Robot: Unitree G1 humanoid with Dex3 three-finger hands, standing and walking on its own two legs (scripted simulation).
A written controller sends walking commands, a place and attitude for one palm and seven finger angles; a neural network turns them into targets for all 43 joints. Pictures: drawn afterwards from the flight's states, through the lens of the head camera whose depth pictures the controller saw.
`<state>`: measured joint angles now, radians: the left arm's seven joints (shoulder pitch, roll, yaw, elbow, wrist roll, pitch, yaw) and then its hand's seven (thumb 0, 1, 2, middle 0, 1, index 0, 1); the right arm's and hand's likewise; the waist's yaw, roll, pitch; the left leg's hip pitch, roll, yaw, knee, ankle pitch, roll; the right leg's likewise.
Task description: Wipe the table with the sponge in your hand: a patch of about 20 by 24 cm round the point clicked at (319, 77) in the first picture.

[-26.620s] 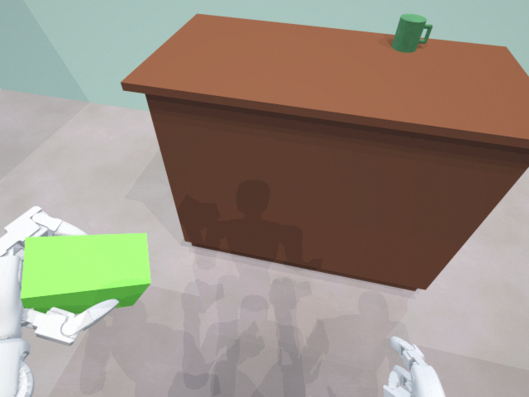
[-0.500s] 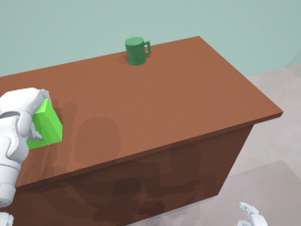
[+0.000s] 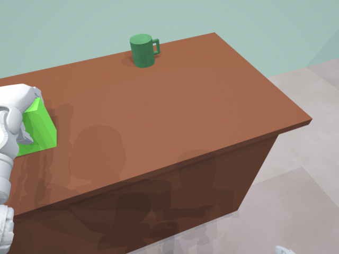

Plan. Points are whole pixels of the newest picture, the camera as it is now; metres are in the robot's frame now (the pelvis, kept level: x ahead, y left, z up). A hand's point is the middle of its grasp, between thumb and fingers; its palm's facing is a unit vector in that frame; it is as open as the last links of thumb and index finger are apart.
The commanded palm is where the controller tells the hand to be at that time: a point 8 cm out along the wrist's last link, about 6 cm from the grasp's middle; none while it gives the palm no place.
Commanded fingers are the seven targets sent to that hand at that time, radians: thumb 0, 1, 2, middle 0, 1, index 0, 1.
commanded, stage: wipe forward along the first lane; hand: left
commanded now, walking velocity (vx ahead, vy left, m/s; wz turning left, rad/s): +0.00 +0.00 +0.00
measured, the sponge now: (27, 133) +0.35 +0.37 +0.11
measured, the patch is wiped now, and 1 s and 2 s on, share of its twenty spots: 0.40 0.40 0.45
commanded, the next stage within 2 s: slide across to the middle lane in 0.64 s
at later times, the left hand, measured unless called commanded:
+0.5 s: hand (22, 109) +0.40 +0.39 +0.15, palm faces -0.17 +0.05 -0.98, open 10.1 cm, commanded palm +0.40 +0.37 +0.17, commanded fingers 0.00 0.10 1.30 -1.20 -1.60 -1.20 -1.60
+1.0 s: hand (26, 105) +0.41 +0.38 +0.15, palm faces -0.11 +0.07 -0.99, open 10.1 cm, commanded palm +0.40 +0.36 +0.19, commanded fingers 0.00 0.10 1.30 -1.20 -1.60 -1.20 -1.60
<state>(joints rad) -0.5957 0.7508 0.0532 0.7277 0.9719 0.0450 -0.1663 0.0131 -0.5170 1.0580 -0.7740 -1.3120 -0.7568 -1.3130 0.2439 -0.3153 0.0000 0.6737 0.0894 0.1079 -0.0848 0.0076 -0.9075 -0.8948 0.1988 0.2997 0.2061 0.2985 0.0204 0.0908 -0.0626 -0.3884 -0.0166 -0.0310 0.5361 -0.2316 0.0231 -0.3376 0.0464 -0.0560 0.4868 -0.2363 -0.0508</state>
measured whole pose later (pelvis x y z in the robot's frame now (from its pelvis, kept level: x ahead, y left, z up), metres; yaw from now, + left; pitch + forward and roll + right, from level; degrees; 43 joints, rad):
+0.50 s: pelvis +0.01 +0.02 +0.00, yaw -1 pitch +8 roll -1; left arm -0.73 0.78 0.04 0.89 1.01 -0.02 -0.14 0.01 -0.52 1.06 -0.78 -1.31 -0.76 -1.31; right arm 0.28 -0.31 -0.01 0.69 0.09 0.12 -0.07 0.01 -0.91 -0.89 0.20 0.30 0.21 0.30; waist 0.01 0.08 -0.08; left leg -0.43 -0.03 -0.02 0.53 -0.23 0.04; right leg -0.38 0.04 -0.04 0.46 -0.22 -0.03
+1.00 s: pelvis +0.02 +0.02 +0.00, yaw +0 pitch +7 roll -1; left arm -0.67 0.74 0.00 0.76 0.98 0.02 -0.10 0.01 -0.52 1.07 -0.78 -1.31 -0.76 -1.31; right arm 0.26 -0.31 -0.02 0.70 0.09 0.11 -0.06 0.01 -0.91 -0.89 0.20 0.30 0.21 0.30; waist 0.03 0.08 -0.07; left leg -0.37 -0.04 -0.02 0.49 -0.23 0.05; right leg -0.31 0.02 -0.04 0.42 -0.23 -0.02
